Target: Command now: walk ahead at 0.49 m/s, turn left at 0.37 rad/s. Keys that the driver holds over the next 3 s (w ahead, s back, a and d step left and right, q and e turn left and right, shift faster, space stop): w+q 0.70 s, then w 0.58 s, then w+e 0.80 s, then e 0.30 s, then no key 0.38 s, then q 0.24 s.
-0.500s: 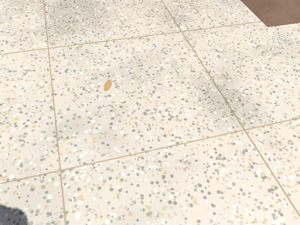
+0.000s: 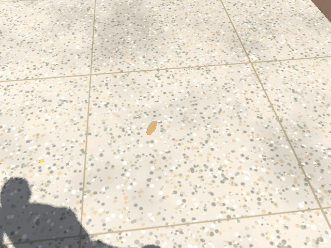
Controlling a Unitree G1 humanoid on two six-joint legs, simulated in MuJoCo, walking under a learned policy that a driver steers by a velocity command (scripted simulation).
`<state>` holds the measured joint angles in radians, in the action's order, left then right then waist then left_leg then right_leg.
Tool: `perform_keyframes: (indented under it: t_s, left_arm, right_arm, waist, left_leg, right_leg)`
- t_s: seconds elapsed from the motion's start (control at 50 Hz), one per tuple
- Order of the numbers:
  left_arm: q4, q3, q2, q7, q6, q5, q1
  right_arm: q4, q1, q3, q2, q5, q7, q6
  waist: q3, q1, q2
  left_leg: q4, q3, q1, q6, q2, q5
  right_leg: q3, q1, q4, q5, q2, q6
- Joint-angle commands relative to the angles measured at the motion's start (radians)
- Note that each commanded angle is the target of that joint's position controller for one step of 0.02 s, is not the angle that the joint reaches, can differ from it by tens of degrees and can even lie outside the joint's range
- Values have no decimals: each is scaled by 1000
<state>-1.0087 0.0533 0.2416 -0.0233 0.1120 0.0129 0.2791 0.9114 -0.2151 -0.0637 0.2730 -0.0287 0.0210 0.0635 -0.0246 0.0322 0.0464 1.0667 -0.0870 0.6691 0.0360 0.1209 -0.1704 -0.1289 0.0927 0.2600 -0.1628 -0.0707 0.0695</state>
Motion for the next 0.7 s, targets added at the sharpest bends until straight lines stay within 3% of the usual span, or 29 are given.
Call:
perform_keyframes:
  t_s: [0.02,0.1,0.18,0.22,0.24,0.26,0.28,0.3,0.32,0.34,0.36,0.38,0.4,0.42,0.48,0.58,0.64,0.7]
  left_arm:
    - [65,19,131,22,21,4,-78]
    - [54,21,161,38,9,-9,-9]
    - [35,30,182,42,-30,-23,63]
    - [52,38,208,45,-48,-23,39]
    - [63,42,221,49,-58,-22,25]
    - [74,43,226,54,-68,-20,8]
    - [91,36,214,58,-69,-18,4]
    - [139,1,103,45,-47,5,76]
    - [161,-15,85,27,2,-7,63]
    - [195,9,166,13,34,-47,-61]
    - [211,7,164,11,50,-57,-102]
    - [201,10,157,19,51,-39,-102]
    - [192,21,168,25,39,-24,-89]
    - [195,25,166,23,23,-18,-73]
    - [219,22,129,28,-7,3,-96]
    - [286,6,93,24,-2,-6,-289]
    - [319,9,113,15,7,-19,-352]
    - [329,23,155,2,22,-21,-341]
  right_arm:
    - [-48,-26,-11,38,7,-9,4]
    - [-112,132,9,7,12,-39,12]
    - [-190,226,14,13,8,-71,10]
    - [-215,202,2,42,4,-85,7]
    - [-213,143,-12,69,3,-87,4]
    - [-189,16,-37,111,0,-86,1]
    - [-150,-155,-74,181,-3,-72,-3]
    - [-138,-240,-108,303,1,-51,-11]
    - [-166,-231,-91,283,9,-53,-1]
    - [-166,-217,-68,206,22,-54,8]
    - [-174,-158,-58,169,19,-51,14]
    - [-193,-82,-50,142,17,-51,17]
    - [-212,-28,-39,110,23,-50,17]
    - [-225,-7,-36,105,30,-47,17]
    - [-225,-34,-46,144,18,-31,22]
    - [-213,-106,-52,165,10,-7,8]
    - [-196,-147,-54,167,5,-6,3]
    - [-195,-151,-53,158,5,3,-7]
  waist:
    - [-49,-42,-84]
    - [-73,18,-58]
    - [-87,41,-55]
    - [-44,6,-92]
    - [6,-33,-118]
    - [78,-106,-124]
    - [167,-188,-85]
    - [279,-146,140]
    - [410,-122,158]
    - [323,-160,85]
    - [207,-131,32]
    - [136,-81,-52]
    - [98,-43,-51]
    - [88,-19,-29]
    - [62,-8,-24]
    - [23,-77,30]
    - [16,-100,51]
    - [21,-81,68]
  left_leg:
    - [-140,-33,9,-11,19,180]
    - [-351,62,1,-9,0,287]
    - [-437,108,80,24,-21,160]
    - [-450,163,-9,58,-71,58]
    - [-441,195,-107,78,-112,10]
    - [-467,215,-275,107,-160,10]
    - [-519,151,-555,151,-165,49]
    - [-551,-321,-931,301,92,-47]
    - [-739,-779,-1086,418,237,-113]
    - [-770,-657,-1051,350,202,-89]
    - [-769,-495,-909,307,162,-8]
    - [-779,-380,-752,276,117,90]
    - [-801,-301,-636,255,80,178]
    - [-824,-278,-565,254,62,217]
    - [-854,-198,-466,263,28,319]
    - [-839,-143,-419,190,-40,170]
    - [-808,-202,-449,172,-15,103]
    - [-720,-292,-539,158,24,90]
  right_leg:
    - [111,95,-187,155,282,129]
    - [24,5,-186,200,292,108]
    - [-10,-199,-85,333,350,91]
    - [-44,-236,28,624,359,66]
    - [-60,-237,135,799,355,53]
    - [-82,-198,314,895,334,33]
    - [-94,-39,566,774,292,-7]
    - [-89,381,954,152,154,-72]
    - [146,602,1148,-424,6,-79]
    - [237,711,1173,-361,71,-48]
    - [225,721,1103,-269,118,-28]
    - [217,664,1005,-207,159,-31]
    - [216,587,930,-169,187,-38]
    - [218,530,896,-149,196,-51]
    - [189,509,758,-66,181,-108]
    - [174,461,367,231,110,-132]
    - [188,420,274,271,85,-121]
    - [218,396,217,181,83,-92]
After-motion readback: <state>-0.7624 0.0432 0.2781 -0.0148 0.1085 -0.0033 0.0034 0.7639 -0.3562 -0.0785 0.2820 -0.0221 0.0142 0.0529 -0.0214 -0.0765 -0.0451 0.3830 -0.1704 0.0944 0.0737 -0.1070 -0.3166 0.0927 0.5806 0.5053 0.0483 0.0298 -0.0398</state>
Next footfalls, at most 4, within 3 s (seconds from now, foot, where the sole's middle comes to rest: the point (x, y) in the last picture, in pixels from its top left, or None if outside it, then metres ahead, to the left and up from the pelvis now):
0.28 left None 0.33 0.16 -0.78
0.78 right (168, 212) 0.66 0.05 -0.78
1.28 left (91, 186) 0.78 0.40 -0.78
1.82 right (124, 127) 1.14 0.29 -0.78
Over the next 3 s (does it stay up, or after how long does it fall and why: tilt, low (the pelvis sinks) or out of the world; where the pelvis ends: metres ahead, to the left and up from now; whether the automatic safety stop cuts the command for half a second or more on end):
stays up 1.29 0.40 -0.02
